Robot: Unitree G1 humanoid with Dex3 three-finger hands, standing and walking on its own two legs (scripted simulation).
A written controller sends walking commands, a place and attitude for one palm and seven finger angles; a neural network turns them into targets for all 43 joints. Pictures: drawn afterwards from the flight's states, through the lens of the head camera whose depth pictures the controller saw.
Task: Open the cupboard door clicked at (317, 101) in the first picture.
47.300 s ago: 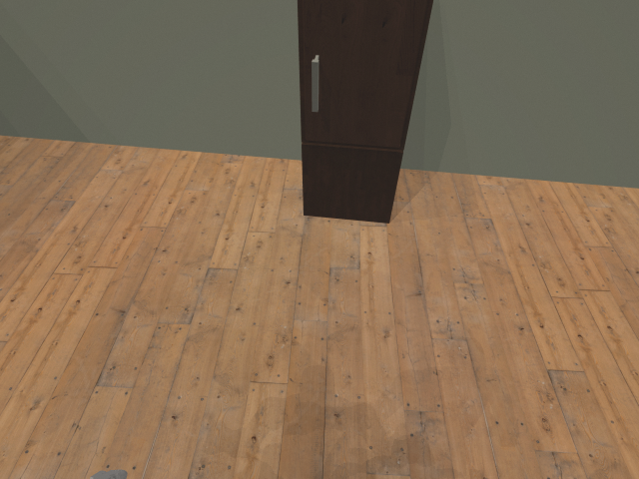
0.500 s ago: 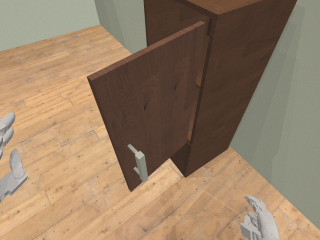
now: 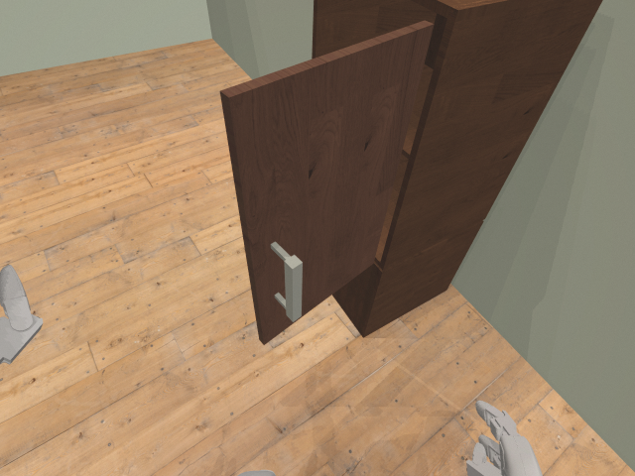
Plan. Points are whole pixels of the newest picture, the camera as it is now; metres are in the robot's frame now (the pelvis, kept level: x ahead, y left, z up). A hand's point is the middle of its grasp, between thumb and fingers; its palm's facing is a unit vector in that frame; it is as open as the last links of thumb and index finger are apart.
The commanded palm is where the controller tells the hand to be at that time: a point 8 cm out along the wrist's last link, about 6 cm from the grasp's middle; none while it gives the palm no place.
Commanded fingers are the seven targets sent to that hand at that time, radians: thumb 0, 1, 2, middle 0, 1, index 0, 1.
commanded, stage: step back with the hand held close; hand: left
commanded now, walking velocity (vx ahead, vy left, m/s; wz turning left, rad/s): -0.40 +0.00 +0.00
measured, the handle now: (286, 283) +0.44 +0.09 -0.09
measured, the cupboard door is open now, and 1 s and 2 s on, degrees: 100 100 100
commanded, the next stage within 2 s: stop stepping back and stand still in 0.38 s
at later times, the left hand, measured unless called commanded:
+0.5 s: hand (91, 408) +0.14 +0.19 +0.18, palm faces +0.22 -0.80 -0.55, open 7.4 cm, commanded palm +0.05 +0.26 +0.19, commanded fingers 0.00 0.90 0.90 -0.20 -0.30 -0.20 -0.30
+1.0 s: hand out of the picture +0.02 +0.20 +0.19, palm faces +0.41 -0.80 -0.44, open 7.4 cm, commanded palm -0.03 +0.24 +0.19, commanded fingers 0.00 0.90 0.90 -0.20 -0.30 -0.20 -0.30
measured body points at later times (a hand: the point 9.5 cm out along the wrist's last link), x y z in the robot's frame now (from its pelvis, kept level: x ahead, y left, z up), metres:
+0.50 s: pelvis -0.11 -0.04 +0.00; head -0.03 -0.03 +0.45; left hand +0.12 +0.23 +0.21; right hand +0.11 -0.25 -0.08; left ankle +0.05 +0.08 -0.72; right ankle -0.23 -0.10 -0.72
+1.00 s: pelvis -0.19 -0.05 +0.02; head -0.21 -0.04 +0.46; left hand -0.01 +0.24 +0.21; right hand -0.08 -0.31 -0.08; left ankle -0.17 +0.08 -0.69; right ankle -0.23 -0.10 -0.72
